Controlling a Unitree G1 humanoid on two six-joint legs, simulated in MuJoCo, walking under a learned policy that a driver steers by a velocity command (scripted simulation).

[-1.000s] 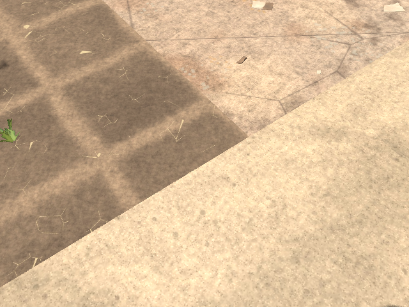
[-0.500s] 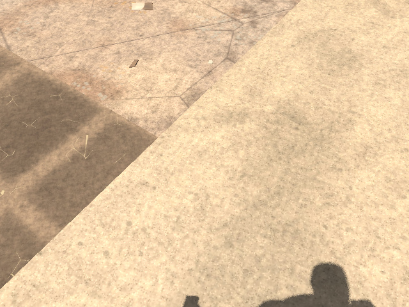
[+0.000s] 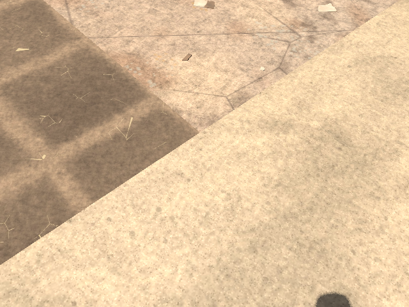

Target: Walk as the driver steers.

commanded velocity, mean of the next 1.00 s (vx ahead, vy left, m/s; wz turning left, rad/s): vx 0.16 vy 0.00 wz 0.11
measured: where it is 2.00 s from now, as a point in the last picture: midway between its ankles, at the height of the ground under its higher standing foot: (204, 239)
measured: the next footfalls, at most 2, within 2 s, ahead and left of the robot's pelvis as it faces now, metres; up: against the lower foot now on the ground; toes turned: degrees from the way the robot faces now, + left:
right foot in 0.52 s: +0.10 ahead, -0.12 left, +0.00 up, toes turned +19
left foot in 0.84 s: +0.13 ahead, +0.15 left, +0.00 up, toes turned +7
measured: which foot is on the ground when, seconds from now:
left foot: down 0.00-0.52, up 0.54-0.82, down 0.84-1.00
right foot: up 0.00-0.50, down 0.52-0.84, up 0.86-1.00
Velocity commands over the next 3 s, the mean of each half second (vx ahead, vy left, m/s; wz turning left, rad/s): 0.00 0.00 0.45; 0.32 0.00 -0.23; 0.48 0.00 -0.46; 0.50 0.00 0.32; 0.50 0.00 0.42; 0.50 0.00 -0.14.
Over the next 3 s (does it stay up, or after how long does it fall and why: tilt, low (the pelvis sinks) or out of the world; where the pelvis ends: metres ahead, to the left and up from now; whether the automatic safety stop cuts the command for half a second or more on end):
stays up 1.26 0.14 -0.06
